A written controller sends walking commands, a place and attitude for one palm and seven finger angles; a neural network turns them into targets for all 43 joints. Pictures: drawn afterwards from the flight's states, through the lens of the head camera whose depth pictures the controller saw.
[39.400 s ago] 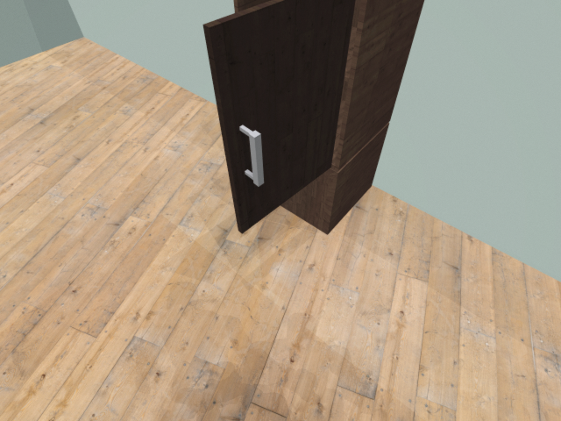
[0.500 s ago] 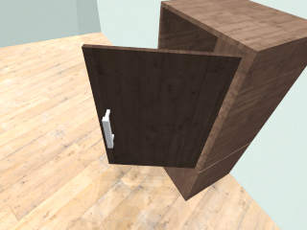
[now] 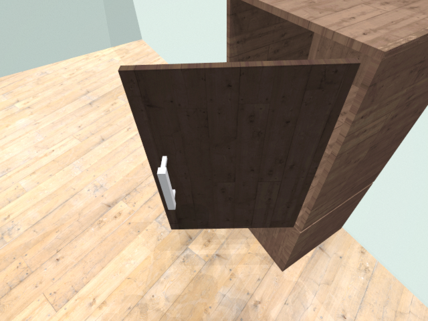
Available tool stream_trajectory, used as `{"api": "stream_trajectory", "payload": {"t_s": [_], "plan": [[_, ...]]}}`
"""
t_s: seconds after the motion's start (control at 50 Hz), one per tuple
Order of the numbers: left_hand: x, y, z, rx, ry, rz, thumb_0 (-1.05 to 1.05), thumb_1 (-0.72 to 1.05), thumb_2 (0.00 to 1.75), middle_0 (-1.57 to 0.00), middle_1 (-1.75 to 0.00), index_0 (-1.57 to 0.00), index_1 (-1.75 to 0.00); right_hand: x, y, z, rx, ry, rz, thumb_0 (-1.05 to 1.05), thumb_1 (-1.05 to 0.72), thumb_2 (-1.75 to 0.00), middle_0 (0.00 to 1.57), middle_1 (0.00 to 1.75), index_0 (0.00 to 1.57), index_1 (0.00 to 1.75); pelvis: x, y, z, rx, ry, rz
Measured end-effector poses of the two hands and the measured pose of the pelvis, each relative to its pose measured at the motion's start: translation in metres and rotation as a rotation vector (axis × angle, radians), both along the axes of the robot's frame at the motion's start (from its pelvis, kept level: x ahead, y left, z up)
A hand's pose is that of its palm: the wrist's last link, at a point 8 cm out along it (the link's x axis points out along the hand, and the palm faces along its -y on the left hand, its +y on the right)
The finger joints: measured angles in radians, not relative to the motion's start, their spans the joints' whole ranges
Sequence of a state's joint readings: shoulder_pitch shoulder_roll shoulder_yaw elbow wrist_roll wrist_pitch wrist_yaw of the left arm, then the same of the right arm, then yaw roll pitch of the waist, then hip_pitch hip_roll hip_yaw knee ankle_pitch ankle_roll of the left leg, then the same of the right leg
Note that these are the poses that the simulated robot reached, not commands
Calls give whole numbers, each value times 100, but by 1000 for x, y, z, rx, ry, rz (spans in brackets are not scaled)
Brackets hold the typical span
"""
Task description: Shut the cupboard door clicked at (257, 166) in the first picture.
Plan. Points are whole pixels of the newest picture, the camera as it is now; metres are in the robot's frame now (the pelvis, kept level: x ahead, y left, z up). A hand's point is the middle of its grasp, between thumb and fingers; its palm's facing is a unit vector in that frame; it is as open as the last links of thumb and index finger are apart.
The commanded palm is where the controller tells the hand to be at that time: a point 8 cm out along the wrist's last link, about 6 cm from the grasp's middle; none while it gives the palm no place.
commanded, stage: come to a stop and stand still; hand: left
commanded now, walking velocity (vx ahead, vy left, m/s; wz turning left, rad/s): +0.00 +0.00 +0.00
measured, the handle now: (168, 184) +0.44 +0.15 -0.05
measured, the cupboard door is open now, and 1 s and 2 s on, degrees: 58 58 58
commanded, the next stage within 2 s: look again from close up in 0.26 s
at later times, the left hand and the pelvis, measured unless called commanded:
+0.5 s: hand out of the picture +0.01 +0.15 -0.17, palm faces -0.01 -0.98 -0.18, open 7.3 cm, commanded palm none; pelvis +0.01 -0.02 +0.01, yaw -1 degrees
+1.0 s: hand out of the picture +0.06 +0.15 -0.15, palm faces +0.11 -0.97 -0.21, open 7.4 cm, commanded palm +0.11 +0.19 -0.07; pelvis +0.01 -0.04 +0.00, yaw +0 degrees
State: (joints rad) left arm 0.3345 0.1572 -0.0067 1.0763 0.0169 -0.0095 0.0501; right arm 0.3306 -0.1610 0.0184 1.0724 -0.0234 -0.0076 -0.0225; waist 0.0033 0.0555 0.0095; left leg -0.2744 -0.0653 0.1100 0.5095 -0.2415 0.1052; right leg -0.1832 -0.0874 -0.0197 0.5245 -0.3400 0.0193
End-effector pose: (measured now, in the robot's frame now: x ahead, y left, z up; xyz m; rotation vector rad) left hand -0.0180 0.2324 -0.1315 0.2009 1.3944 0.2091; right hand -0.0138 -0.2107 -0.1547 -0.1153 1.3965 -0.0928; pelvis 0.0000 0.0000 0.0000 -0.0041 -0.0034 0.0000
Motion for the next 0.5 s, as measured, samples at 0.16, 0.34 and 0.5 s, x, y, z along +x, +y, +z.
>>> {"api": "stream_trajectory", "payload": {"t_s": [0.16,0.34,0.5], "plan": [[17,-6,-3,-27,-7,-29,1,91,90,-20,-30,-20,-29,18,-14,10,-42,-44,-9,2,-93,-90,20,29,20,30,5,-1,3,11,3,-15],[26,-27,-11,-81,-15,-42,1,91,90,-20,-30,-20,-29,34,-28,19,-75,-70,-4,1,-91,-90,20,29,20,30,6,-10,5,11,-2,-19],[22,-34,-11,-86,10,-40,1,91,90,-20,-30,-21,-29,38,-36,22,-80,-61,-4,1,-91,-90,20,29,20,30,8,-17,6,9,0,-18]]}}
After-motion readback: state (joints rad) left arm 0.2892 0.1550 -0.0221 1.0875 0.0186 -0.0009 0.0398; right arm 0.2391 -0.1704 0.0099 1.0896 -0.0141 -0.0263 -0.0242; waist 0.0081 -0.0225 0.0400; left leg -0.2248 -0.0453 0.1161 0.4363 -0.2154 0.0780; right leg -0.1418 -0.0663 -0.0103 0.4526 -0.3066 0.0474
